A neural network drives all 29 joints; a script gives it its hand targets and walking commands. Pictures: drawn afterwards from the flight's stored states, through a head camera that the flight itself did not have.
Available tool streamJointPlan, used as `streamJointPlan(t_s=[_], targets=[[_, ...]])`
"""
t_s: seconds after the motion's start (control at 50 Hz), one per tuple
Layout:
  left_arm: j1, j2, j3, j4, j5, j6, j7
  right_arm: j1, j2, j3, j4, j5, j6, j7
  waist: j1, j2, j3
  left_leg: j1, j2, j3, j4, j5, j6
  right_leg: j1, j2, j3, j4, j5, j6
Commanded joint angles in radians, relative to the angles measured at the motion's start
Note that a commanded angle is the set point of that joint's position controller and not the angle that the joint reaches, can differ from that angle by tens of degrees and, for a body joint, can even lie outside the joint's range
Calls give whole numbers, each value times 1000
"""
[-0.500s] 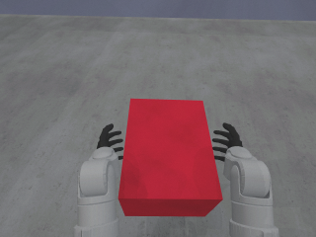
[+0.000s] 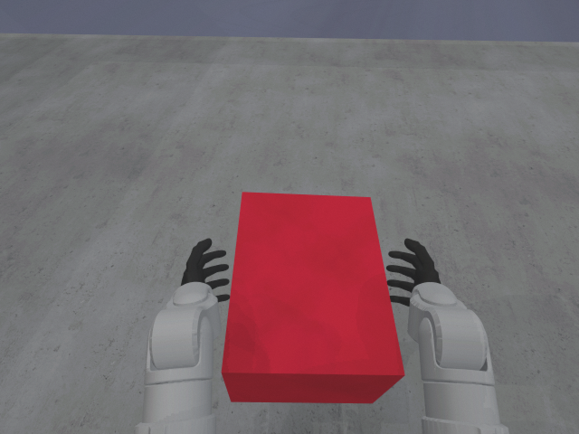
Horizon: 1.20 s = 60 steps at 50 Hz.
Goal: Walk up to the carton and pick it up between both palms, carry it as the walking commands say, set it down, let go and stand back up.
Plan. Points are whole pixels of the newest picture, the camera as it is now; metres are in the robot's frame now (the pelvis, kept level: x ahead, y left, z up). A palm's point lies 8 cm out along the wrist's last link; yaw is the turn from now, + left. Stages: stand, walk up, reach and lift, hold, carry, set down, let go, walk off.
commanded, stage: carry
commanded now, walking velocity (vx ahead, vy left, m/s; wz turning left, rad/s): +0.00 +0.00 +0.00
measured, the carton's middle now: (304, 293) +0.35 +0.01 -0.02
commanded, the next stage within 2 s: hold in 1.06 s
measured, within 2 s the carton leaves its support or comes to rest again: neither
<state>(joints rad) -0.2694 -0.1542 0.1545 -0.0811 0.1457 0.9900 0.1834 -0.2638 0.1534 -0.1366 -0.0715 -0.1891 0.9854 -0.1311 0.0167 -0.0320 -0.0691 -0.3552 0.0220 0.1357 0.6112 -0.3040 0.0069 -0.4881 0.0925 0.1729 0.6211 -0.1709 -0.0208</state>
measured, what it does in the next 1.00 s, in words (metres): stands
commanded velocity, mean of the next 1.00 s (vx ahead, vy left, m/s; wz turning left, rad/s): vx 0.00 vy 0.00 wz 0.00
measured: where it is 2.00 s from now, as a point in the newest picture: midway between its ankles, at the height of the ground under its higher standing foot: outside the picture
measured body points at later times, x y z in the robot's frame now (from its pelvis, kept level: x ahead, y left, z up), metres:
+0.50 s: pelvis +0.00 +0.00 +0.00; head -0.01 -0.01 +0.45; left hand +0.30 +0.15 +0.06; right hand +0.30 -0.15 +0.05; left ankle +0.01 +0.11 -0.72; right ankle +0.09 -0.10 -0.72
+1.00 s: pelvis +0.00 +0.00 +0.00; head -0.01 -0.01 +0.45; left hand +0.30 +0.15 +0.06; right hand +0.30 -0.15 +0.05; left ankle +0.01 +0.11 -0.72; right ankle +0.09 -0.10 -0.72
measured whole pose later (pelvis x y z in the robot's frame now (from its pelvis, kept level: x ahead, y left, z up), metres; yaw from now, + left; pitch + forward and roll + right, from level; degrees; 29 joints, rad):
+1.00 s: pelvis +0.00 +0.00 +0.00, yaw +0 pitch +3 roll +2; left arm -0.23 -0.15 0.15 0.00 0.13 0.88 0.15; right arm -0.22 0.14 -0.14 -0.01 -0.19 0.88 -0.13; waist 0.02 -0.02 -0.07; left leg -0.35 0.02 0.14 0.61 -0.30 0.01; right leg -0.49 0.09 0.17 0.62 -0.17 -0.02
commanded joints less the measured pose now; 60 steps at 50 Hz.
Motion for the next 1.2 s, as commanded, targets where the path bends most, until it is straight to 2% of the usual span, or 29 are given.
streamJointPlan(t_s=[0.0,0.02,0.08,0.18,0.2,0.24,0.3,0.32,0.4,0.42,0.44,0.48,0.54,0.56,0.58,0.6,0.64,0.66,0.76,0.84,0.92,0.96,0.98,1.0,1.02,1.04,1.06,1.12,1.18], targets=[[-440,-751,-510,-89,-311,-75,-238,-304,749,416,-3,285,-80,172,-9,15,-398,225,117,-128,-117,-3,34,148,-153,70,-138,190,-47],[-336,-683,-431,87,-245,-80,-241,-279,670,365,103,244,-94,172,-9,4,-414,240,113,-123,-103,-7,41,150,-155,72,-137,202,-51],[-389,-730,-495,-63,-304,-91,-244,-285,739,435,1,292,-94,172,-11,-33,-397,213,92,-106,-74,-47,30,142,-169,104,-186,117,-49],[-349,-724,-487,-20,-281,-111,-246,-292,733,447,7,292,-118,175,-10,0,-402,257,91,-113,-78,-33,47,121,-160,87,-202,81,-45],[-323,-661,-411,143,-225,-125,-254,-256,653,370,157,218,-129,176,-13,-24,-389,240,79,-87,-65,-10,32,139,-171,101,-201,145,-41],[-393,-745,-531,-106,-316,-138,-248,-280,753,460,-40,304,-136,178,-14,25,-388,256,96,-120,-107,1,40,121,-153,76,-157,141,-41],[-385,-664,-454,38,-252,-155,-255,-279,691,399,106,245,-153,184,-13,-19,-420,268,91,-99,-73,2,39,141,-167,89,-172,195,-50],[-424,-727,-537,-182,-334,-155,-244,-310,767,492,-91,332,-151,177,-13,-22,-395,258,73,-81,-55,-5,25,127,-180,107,-189,175,-50],[-325,-658,-433,118,-229,-153,-261,-284,668,395,109,230,-164,182,-16,-51,-398,255,80,-95,-63,36,36,154,-174,96,-169,200,-57],[-445,-757,-554,-211,-361,-160,-250,-342,788,506,-154,349,-162,171,-17,-37,-417,265,84,-93,-56,50,37,165,-178,89,-155,234,-63],[-342,-659,-457,44,-250,-157,-257,-223,682,397,114,238,-157,183,-15,-15,-421,285,69,-59,-56,22,28,142,-180,99,-176,231,-52],[-361,-708,-512,-88,-300,-146,-246,-254,730,452,-22,298,-148,176,-15,8,-400,249,88,-117,-101,-11,46,137,-157,78,-148,158,-48],[-353,-638,-445,52,-234,-165,-259,-261,668,394,122,230,-167,186,-14,-25,-392,259,89,-91,-57,-22,36,127,-170,87,-196,162,-42],[-394,-708,-508,-66,-296,-164,-260,-345,719,467,-48,296,-173,185,-15,-30,-368,248,80,-96,-78,-8,39,119,-163,81,-155,162,-49],[-356,-692,-466,62,-248,-164,-266,-306,706,423,77,253,-171,189,-10,-9,-395,261,85,-93,-78,-35,41,112,-156,90,-192,89,-41],[-400,-733,-541,-133,-327,-156,-253,-292,758,469,-56,317,-160,178,-10,39,-376,251,95,-116,-93,-52,52,88,-149,85,-182,51,-52],[-381,-727,-526,-168,-328,-141,-237,-271,753,481,-88,328,-141,167,-11,-2,-379,227,98,-119,-85,-46,56,117,-161,72,-168,97,-50],[-348,-681,-475,16,-251,-142,-252,-241,699,421,84,247,-143,180,-11,11,-373,235,88,-101,-74,-37,49,111,-166,86,-191,107,-46],[-431,-745,-537,-127,-318,-150,-252,-327,759,476,-83,310,-158,175,-12,37,-377,224,110,-119,-105,-14,54,120,-161,67,-163,117,-52],[-385,-712,-484,35,-250,-141,-262,-284,735,424,97,249,-143,190,-11,-5,-363,234,90,-108,-82,-41,43,101,-166,95,-197,79,-56],[-379,-724,-514,-24,-283,-141,-266,-271,737,435,35,269,-146,191,-14,29,-380,255,105,-115,-113,-7,52,105,-151,66,-153,139,-49],[-448,-805,-582,-211,-364,-128,-253,-363,829,537,-169,369,-133,178,-11,-6,-374,249,93,-91,-78,-25,40,106,-165,79,-181,109,-57],[-329,-722,-471,112,-240,-123,-274,-256,734,427,123,239,-132,191,-14,-30,-391,250,84,-94,-57,1,48,123,-165,92,-187,142,-57],[-466,-801,-578,-190,-352,-124,-259,-392,826,538,-155,355,-130,180,-14,-21,-374,220,86,-99,-61,-31,41,127,-173,88,-196,88,-57],[-335,-672,-439,112,-224,-129,-269,-234,704,405,180,225,-130,193,-12,-66,-357,227,58,-63,-22,-60,31,93,-185,129,-242,51,-53],[-336,-689,-442,171,-216,-152,-288,-290,715,420,185,221,-160,207,-17,-76,-375,246,54,-53,-13,-34,27,110,-184,119,-239,73,-49],[-544,-665,-447,245,-141,-197,-324,-364,767,381,295,150,-185,247,-5,205,-169,-58,-73,-218,-169,-256,55,468,-26,-29,-125,-147,-5],[-699,-854,-505,179,-185,-289,-378,-612,937,550,99,245,-259,291,37,136,-277,-159,-58,-227,-165,-157,61,576,-16,-15,-79,-47,13],[-698,-905,-485,228,-193,-287,-407,-665,1027,604,172,238,-255,328,48,-4,-328,-38,-68,-222,-113,-42,45,492,-31,-6,-107,-92,11]])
